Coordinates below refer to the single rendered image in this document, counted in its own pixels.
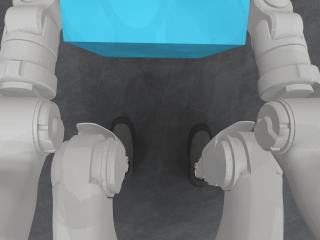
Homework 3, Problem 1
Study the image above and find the left robot upper arm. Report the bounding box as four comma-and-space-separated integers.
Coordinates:
0, 96, 65, 240

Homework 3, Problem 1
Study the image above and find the right robot thigh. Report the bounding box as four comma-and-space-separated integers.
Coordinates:
211, 131, 284, 240

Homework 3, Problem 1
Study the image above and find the left robot shin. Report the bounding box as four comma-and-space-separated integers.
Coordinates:
50, 122, 129, 187

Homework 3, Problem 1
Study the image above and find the left robot forearm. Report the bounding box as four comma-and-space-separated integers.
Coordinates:
0, 0, 62, 100

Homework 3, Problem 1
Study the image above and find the right robot forearm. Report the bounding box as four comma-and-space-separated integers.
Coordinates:
247, 0, 320, 102

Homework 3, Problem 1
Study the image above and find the carton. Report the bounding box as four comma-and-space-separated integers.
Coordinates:
59, 0, 250, 59

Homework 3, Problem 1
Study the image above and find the right robot upper arm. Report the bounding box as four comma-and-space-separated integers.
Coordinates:
254, 97, 320, 240

